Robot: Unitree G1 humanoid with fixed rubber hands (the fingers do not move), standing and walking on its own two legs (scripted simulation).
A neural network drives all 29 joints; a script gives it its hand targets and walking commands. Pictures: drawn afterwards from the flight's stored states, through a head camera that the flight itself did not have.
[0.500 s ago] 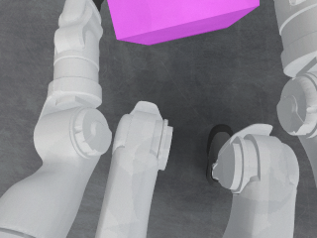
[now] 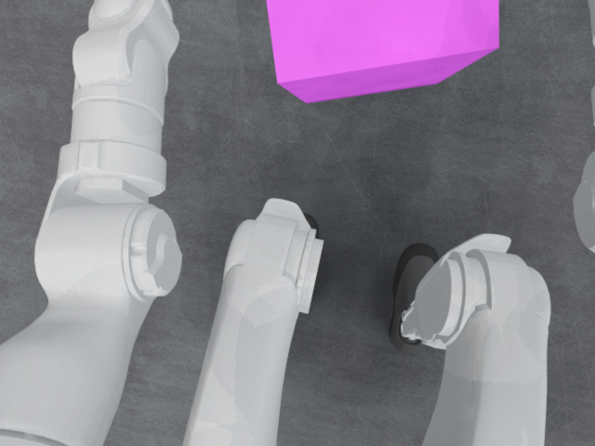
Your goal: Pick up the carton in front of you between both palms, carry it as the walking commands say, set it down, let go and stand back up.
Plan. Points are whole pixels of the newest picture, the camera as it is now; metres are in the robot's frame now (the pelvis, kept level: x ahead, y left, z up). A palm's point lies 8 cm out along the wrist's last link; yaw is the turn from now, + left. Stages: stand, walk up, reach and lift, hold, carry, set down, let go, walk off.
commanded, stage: set down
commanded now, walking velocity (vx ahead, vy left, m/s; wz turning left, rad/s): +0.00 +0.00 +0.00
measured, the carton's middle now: out of the picture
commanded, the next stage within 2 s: let go in 0.74 s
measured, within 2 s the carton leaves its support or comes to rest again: neither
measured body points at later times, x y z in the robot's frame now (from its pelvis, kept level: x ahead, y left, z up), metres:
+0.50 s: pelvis +0.02 -0.01 +0.13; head +0.37 -0.02 +0.41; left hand +0.55 +0.26 +0.04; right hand +0.65 -0.13 +0.03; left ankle +0.12 +0.11 -0.37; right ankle +0.10 -0.11 -0.37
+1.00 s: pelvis +0.05 +0.00 +0.26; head +0.35 +0.00 +0.59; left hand +0.51 +0.24 +0.15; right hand +0.58 -0.16 +0.15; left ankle +0.12 +0.11 -0.37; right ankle +0.10 -0.11 -0.37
